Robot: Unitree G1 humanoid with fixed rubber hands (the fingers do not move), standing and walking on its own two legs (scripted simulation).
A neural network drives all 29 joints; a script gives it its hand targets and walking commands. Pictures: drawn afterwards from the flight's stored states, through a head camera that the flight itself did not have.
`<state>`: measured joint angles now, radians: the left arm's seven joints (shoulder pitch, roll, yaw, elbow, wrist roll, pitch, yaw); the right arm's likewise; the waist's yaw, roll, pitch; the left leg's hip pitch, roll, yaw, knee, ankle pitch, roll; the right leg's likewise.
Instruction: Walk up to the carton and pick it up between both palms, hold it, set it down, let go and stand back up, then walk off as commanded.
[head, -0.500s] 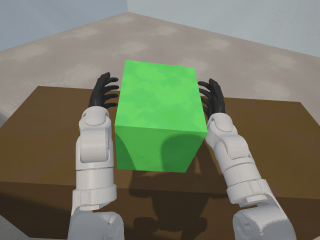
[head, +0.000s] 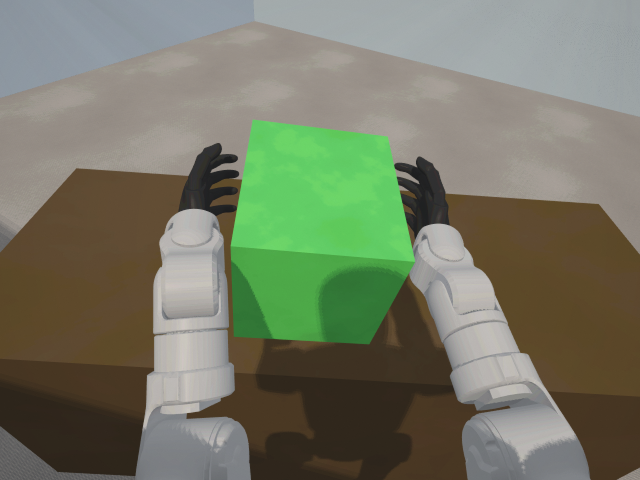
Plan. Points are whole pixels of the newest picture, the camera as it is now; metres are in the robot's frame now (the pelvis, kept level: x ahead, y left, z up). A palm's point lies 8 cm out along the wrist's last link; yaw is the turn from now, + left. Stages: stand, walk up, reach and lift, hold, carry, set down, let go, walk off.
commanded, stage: hold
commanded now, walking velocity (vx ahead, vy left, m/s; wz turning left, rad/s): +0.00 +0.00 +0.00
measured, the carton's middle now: (312, 234) +0.38 +0.01 +0.13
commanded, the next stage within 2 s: none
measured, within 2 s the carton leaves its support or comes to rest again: neither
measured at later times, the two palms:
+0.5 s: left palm (203, 212) +0.35 +0.14 +0.19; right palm (432, 224) +0.36 -0.13 +0.17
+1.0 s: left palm (201, 213) +0.35 +0.14 +0.19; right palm (431, 224) +0.35 -0.13 +0.17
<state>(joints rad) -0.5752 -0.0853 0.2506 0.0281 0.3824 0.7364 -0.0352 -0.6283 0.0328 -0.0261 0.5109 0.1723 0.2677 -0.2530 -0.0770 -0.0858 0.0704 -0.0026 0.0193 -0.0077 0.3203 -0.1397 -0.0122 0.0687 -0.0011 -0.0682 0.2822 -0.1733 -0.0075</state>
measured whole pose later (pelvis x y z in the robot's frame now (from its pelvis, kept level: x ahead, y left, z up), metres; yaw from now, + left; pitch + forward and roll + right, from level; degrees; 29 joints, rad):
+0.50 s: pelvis +0.00 +0.00 +0.00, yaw +0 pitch -11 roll +0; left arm -0.56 -0.09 0.25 0.01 0.38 0.74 -0.04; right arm -0.61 0.02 0.00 0.49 0.19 0.27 -0.27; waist -0.08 -0.08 0.08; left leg 0.02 0.02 -0.01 0.31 -0.14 -0.02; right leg 0.09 0.00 -0.07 0.28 -0.18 -0.01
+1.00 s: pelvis +0.00 +0.00 +0.00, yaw +0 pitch -11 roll -1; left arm -0.57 -0.09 0.26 0.03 0.39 0.73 -0.04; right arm -0.62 0.03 -0.02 0.50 0.17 0.27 -0.26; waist -0.08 -0.09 0.08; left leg 0.01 0.02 -0.01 0.32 -0.14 -0.01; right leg 0.08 0.00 -0.07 0.28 -0.17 -0.01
